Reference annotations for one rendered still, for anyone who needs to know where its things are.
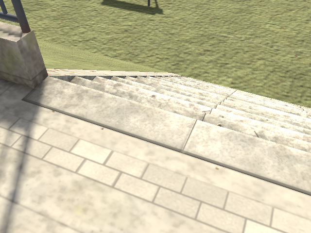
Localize stairs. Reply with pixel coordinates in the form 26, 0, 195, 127
70, 76, 311, 153

